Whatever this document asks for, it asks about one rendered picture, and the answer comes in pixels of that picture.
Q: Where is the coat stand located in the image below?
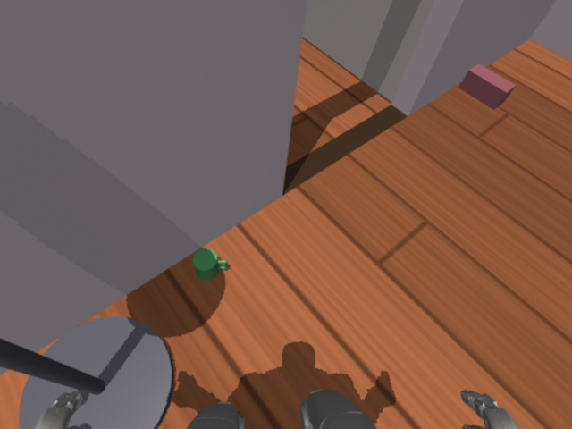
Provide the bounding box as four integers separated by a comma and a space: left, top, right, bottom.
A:
0, 316, 174, 429

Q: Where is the right robot hand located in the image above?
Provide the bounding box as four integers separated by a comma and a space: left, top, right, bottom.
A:
461, 390, 518, 429

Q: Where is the left robot hand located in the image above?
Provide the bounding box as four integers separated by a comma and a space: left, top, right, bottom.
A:
34, 390, 92, 429

